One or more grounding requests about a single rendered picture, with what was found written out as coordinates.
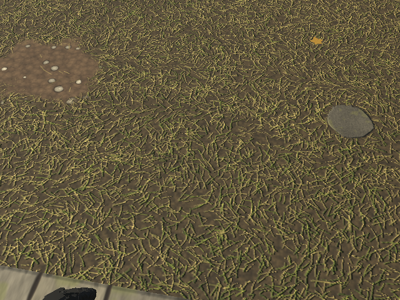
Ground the robot left hand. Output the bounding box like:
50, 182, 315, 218
43, 287, 97, 300

